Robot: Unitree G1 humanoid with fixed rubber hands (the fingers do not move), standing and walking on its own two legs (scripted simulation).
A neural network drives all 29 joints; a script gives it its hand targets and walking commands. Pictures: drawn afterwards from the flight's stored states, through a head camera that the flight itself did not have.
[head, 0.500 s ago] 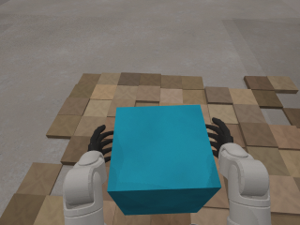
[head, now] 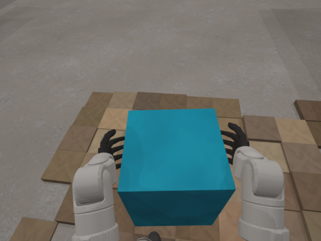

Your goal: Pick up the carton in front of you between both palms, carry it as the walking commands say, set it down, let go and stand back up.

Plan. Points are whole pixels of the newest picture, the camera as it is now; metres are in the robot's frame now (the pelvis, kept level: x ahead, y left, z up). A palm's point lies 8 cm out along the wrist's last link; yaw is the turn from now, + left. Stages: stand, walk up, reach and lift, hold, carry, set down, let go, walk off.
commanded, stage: carry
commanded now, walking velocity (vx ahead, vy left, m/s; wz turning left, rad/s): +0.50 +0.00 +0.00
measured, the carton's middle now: (172, 170) +0.29 +0.00 +0.01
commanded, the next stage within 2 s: none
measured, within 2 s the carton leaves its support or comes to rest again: neither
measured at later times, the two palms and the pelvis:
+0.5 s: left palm (129, 72) +0.65 +0.14 +0.07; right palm (214, 67) +0.65 -0.16 +0.07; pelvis +0.37 +0.00 -0.02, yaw +0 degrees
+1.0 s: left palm (134, 13) +1.05 +0.16 +0.12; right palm (197, 7) +1.05 -0.14 +0.13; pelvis +0.69 +0.02 -0.01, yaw -1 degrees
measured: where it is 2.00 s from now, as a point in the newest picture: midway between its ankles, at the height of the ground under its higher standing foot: (169, 104)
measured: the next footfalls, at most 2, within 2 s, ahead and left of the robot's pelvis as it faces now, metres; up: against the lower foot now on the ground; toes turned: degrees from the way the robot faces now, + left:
left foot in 0.04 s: +0.23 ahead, +0.08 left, -0.02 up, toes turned +10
right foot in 0.50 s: +0.58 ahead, -0.12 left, +0.01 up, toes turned -11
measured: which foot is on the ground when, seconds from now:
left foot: up 0.00-0.02, down 0.04-0.54, up 0.56-0.94, down 0.96-1.00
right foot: down 0.00-0.04, up 0.06-0.48, down 0.50-0.98, up 1.00-1.00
